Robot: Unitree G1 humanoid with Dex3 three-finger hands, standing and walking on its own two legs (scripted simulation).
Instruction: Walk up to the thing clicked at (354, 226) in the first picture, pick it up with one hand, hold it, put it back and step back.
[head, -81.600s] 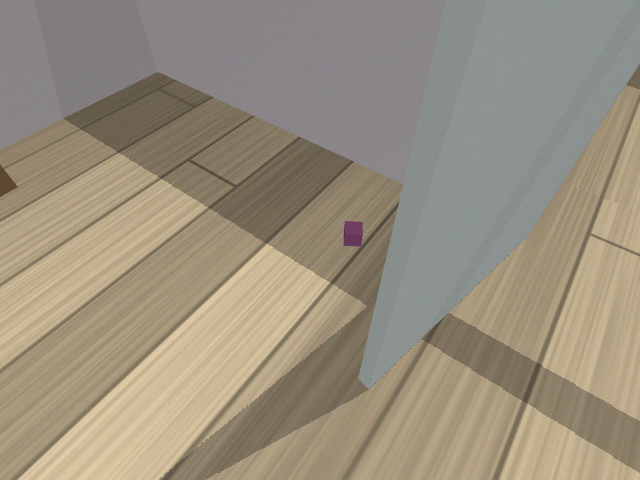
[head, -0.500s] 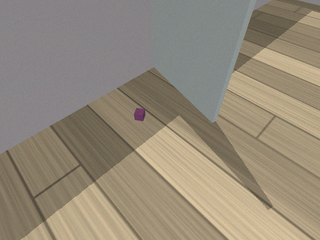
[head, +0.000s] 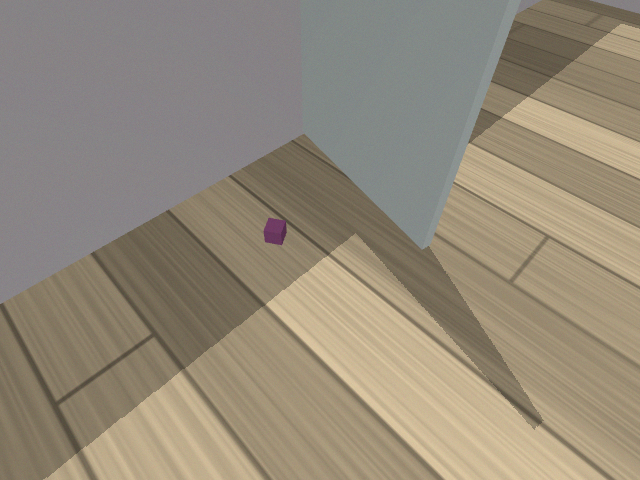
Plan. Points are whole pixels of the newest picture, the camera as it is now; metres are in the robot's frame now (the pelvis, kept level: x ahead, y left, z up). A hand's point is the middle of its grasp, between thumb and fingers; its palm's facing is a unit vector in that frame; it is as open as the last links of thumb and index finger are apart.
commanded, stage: step back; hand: left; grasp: from above
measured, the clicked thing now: (275, 231) +1.09 +0.20 -0.73
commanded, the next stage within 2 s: stand in 0.30 s
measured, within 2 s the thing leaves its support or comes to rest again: neither
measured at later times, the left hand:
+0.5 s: hand out of the picture +0.13 +0.26 -0.13, palm faces -0.03 -0.94 -0.35, open 7.4 cm
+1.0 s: hand out of the picture +0.07 +0.26 -0.14, palm faces -0.04 -0.94 -0.35, open 7.4 cm
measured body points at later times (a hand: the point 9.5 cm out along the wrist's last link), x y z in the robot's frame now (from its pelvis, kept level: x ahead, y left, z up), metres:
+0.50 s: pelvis +0.02 +0.01 +0.02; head +0.03 +0.01 +0.47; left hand +0.13 +0.31 -0.11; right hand +0.13 -0.29 -0.11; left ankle +0.04 +0.13 -0.73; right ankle +0.00 -0.13 -0.73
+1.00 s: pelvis +0.00 +0.00 +0.02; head +0.00 +0.00 +0.47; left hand +0.07 +0.31 -0.11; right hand +0.06 -0.30 -0.12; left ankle +0.04 +0.13 -0.73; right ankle +0.00 -0.13 -0.73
